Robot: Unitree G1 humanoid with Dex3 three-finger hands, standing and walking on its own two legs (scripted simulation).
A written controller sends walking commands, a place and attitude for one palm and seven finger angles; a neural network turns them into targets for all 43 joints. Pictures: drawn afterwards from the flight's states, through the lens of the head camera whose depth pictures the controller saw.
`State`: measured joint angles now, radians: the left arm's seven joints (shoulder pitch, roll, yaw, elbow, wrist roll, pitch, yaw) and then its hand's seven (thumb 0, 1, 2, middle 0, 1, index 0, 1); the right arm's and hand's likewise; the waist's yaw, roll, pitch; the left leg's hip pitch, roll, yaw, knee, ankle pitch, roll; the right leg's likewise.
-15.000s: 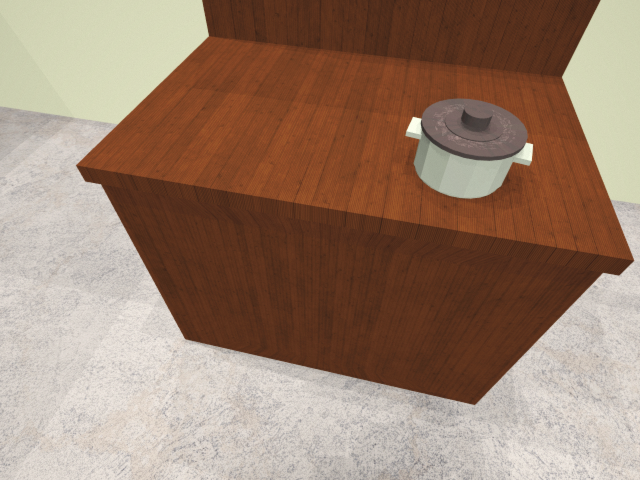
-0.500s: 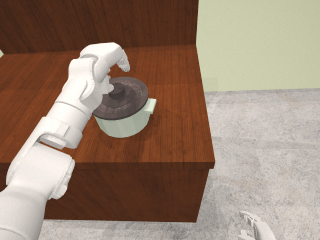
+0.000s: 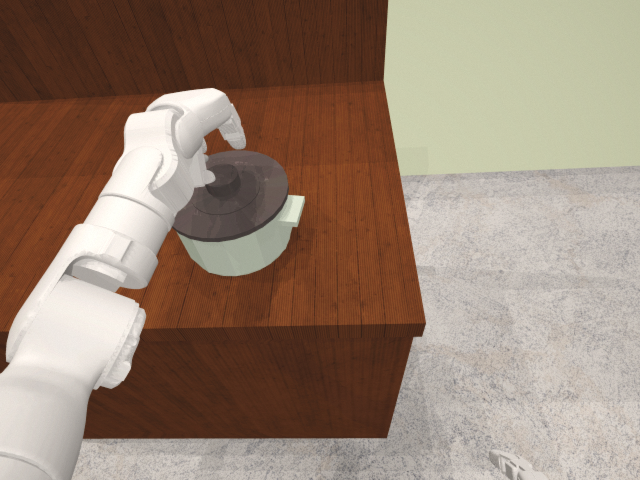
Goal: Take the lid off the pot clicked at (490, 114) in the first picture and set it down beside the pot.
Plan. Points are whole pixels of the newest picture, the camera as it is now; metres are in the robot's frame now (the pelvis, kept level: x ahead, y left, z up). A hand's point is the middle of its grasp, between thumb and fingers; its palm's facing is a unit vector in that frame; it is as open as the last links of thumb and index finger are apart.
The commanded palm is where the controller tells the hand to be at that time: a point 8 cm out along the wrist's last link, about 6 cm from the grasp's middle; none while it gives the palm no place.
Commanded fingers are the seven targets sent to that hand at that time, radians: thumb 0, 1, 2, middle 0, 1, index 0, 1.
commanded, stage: lower the open fingers around the knob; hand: left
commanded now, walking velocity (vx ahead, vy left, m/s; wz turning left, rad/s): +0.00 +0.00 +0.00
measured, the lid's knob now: (222, 180) +0.48 +0.13 +0.12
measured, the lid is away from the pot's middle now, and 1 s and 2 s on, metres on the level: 0.00 0.00 0.00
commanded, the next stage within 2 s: close the fingers and squeeze the knob in 0.62 s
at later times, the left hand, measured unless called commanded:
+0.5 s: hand (212, 180) +0.45 +0.14 +0.15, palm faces -0.33 -0.05 -0.94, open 10.0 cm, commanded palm +0.44 +0.13 +0.21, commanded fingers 0.00 -0.35 1.60 -0.86 -0.08 -0.86 -0.08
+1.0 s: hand (219, 182) +0.45 +0.13 +0.14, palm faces -0.34 -0.07 -0.94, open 9.8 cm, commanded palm +0.43 +0.14 +0.21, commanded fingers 0.00 -0.01 1.08 -0.59 -0.80 -0.59 -0.80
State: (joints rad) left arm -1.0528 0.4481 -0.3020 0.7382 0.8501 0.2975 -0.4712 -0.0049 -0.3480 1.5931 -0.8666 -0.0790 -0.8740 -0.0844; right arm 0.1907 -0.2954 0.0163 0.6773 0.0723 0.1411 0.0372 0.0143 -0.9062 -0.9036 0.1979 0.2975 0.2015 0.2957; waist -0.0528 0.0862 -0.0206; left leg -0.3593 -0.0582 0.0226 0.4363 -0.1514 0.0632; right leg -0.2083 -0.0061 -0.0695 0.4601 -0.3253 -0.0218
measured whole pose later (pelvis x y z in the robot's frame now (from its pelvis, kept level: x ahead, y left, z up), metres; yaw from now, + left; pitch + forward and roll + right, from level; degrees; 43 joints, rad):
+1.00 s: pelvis +0.00 +0.00 +0.00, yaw +0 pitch +4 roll +0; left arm -1.00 0.38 -0.32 0.78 0.85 0.29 -0.41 0.00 -0.13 1.18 -0.63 -0.56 -0.64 -0.57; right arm 0.19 -0.28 0.02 0.68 0.07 0.14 0.03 0.01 -0.91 -0.90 0.20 0.30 0.20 0.30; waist -0.05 0.08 -0.02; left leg -0.36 -0.06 0.02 0.45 -0.15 0.06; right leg -0.21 0.00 -0.07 0.47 -0.33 -0.02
